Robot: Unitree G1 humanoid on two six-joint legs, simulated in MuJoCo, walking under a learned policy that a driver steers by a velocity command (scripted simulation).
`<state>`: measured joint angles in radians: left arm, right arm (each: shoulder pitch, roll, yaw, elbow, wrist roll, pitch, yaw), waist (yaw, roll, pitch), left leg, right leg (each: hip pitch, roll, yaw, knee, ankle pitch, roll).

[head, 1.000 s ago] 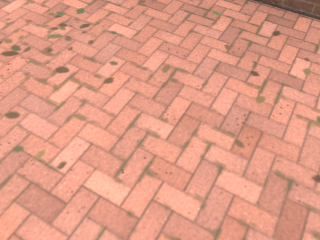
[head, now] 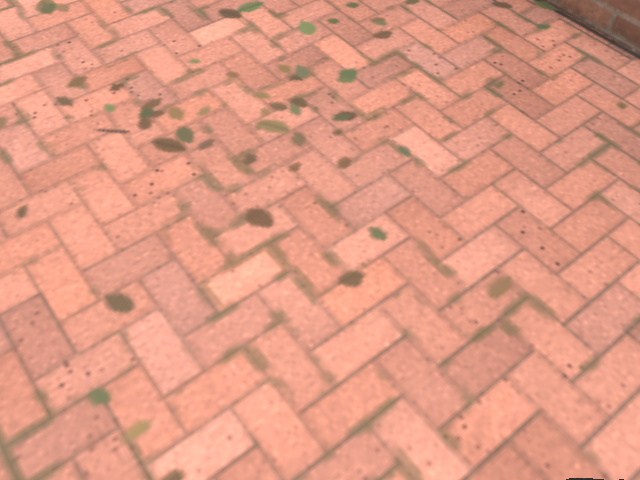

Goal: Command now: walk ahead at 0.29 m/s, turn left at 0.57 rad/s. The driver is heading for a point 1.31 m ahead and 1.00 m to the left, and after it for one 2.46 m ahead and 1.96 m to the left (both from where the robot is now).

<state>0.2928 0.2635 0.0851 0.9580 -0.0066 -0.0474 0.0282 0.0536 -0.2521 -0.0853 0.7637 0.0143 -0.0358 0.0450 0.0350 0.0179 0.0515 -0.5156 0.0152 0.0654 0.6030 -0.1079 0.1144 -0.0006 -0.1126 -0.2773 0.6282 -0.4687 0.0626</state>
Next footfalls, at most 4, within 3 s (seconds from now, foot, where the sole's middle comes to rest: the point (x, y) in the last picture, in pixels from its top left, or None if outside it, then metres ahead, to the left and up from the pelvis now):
0.52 right None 0.26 -0.11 -0.75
0.92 left None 0.11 0.13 -0.75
1.36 right None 0.26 -0.06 -0.75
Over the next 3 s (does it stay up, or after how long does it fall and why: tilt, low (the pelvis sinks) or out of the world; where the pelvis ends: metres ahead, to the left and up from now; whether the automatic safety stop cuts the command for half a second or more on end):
stays up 0.19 -0.01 0.02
